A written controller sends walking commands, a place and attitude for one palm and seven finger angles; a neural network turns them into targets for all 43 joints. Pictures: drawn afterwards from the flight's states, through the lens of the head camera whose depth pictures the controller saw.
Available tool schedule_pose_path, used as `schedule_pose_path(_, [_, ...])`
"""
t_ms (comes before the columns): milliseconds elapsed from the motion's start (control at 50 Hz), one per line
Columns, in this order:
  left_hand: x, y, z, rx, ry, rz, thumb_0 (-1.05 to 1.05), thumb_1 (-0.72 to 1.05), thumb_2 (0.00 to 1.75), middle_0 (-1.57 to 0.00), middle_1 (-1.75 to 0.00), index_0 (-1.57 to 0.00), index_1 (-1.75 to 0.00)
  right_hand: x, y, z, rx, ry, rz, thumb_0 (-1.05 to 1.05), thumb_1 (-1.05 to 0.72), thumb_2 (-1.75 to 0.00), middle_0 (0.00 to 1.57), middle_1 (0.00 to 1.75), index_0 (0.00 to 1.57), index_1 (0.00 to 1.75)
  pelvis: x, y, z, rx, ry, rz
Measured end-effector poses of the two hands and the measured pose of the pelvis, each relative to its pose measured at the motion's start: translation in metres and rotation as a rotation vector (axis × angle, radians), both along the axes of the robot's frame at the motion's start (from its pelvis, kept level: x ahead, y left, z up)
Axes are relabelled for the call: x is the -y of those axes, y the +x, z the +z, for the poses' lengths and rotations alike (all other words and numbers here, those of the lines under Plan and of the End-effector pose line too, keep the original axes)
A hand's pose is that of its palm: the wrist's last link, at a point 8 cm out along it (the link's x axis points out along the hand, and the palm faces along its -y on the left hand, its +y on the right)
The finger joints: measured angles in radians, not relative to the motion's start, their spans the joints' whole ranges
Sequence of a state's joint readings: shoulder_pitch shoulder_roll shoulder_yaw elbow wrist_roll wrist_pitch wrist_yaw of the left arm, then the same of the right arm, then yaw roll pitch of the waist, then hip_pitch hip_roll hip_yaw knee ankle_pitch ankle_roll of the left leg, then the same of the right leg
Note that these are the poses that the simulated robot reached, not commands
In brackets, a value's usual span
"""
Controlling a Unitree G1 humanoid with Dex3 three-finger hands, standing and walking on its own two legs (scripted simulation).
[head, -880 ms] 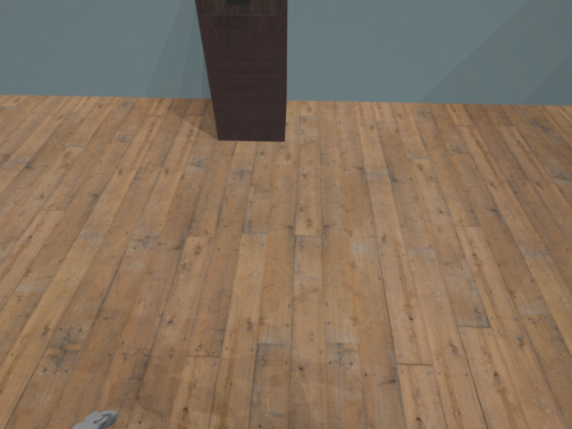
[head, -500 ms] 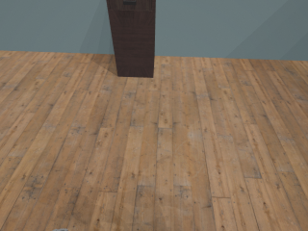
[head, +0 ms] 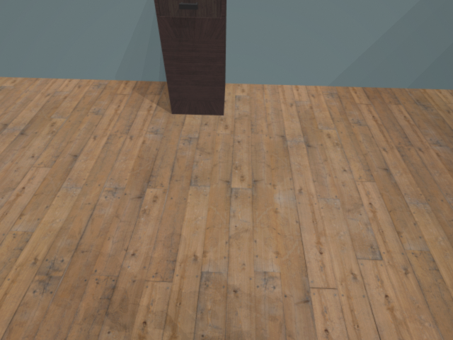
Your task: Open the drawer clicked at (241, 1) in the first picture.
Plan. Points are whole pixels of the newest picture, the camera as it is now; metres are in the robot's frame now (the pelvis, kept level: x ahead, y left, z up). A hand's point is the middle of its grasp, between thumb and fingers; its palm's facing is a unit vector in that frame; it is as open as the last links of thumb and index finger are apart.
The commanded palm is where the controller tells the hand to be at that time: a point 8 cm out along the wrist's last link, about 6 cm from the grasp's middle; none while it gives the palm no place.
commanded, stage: look at it before walking up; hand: left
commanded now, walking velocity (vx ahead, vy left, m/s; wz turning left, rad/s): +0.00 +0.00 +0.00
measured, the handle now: (188, 5) +1.74 +0.31 -0.02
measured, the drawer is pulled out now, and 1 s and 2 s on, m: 0.00 0.00 0.00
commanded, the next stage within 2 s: walk to a spot facing it in 0.56 s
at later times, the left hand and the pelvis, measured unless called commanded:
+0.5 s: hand out of the picture +0.07 +0.25 -0.16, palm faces -0.03 -0.94 -0.33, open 7.4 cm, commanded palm none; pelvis +0.00 +0.00 +0.00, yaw +0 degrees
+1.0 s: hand out of the picture +0.03 +0.21 -0.20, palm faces +0.03 -0.99 -0.17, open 7.4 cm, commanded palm none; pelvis +0.06 +0.03 -0.02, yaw +0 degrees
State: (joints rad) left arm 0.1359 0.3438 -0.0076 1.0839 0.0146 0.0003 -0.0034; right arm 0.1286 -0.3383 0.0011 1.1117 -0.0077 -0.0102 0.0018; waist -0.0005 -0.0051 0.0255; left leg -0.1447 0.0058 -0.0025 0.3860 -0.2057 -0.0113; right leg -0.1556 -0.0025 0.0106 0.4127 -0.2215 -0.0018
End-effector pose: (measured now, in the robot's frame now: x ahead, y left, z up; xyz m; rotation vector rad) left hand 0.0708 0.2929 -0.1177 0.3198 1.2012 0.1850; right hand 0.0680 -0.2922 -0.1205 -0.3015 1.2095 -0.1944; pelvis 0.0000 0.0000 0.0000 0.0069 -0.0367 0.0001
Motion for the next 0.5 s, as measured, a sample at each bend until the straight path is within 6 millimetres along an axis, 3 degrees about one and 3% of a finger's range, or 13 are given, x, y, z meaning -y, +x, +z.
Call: schedule_pose_path(500, [0.0005, -0.0082, -0.0015, -0.026, -0.004, 0.003, 0.00, 0.90, 0.89, -0.20, -0.30, -0.20, -0.30, 0.0001, -0.0021, 0.0006, -0.014, -0.001, 0.002, 0.01, -0.90, -0.90, 0.21, 0.30, 0.20, 0.30, -0.0004, -0.0012, 0.0011, -0.006, 0.000, 0.000])
